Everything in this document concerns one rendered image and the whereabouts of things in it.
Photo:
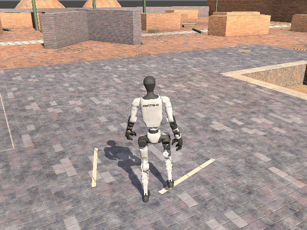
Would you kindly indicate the left robot hand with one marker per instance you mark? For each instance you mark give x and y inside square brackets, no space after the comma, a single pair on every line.
[132,133]

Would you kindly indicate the left robot forearm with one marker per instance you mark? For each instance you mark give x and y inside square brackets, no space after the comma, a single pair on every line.
[129,126]

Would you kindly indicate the robot right upper arm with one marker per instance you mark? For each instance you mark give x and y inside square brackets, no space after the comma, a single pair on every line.
[168,108]

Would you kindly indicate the robot left upper arm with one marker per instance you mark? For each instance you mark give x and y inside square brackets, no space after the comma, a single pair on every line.
[134,109]

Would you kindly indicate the right robot forearm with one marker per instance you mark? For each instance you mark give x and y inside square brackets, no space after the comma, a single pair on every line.
[175,129]

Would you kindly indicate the robot right shin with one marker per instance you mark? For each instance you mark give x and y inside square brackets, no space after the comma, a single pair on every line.
[168,165]

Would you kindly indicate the right robot hand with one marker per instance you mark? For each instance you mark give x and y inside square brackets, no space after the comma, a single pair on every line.
[180,143]

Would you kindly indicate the robot right thigh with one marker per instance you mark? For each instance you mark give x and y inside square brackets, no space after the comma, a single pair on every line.
[165,139]

